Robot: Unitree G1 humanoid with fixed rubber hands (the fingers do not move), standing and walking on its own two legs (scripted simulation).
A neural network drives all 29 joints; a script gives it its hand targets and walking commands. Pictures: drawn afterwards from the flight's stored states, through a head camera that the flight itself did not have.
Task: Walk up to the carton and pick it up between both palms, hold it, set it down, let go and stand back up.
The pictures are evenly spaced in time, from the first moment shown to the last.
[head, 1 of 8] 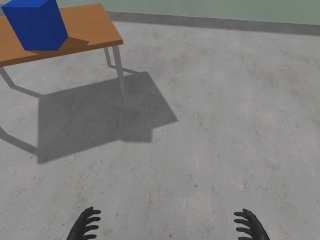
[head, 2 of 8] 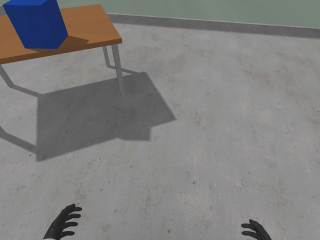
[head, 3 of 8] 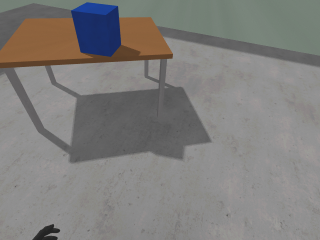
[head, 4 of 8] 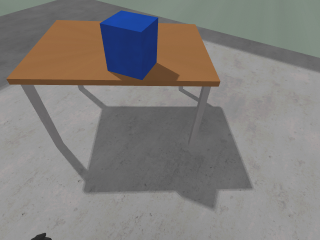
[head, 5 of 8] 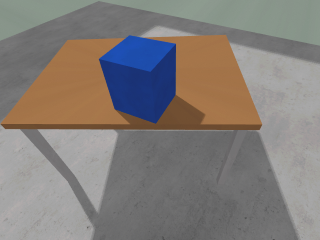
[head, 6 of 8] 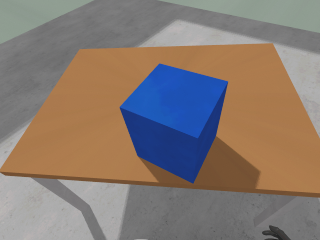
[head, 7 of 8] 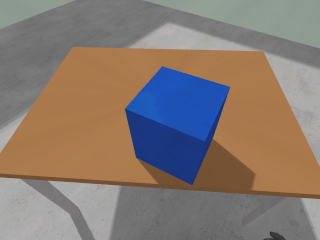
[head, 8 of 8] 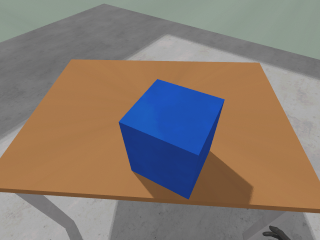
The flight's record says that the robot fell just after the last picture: no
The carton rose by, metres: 0.00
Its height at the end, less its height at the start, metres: +0.00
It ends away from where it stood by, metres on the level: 0.00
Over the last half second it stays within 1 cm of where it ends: yes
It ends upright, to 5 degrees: yes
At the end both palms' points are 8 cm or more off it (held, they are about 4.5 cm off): yes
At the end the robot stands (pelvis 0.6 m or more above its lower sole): yes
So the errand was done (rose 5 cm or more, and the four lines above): no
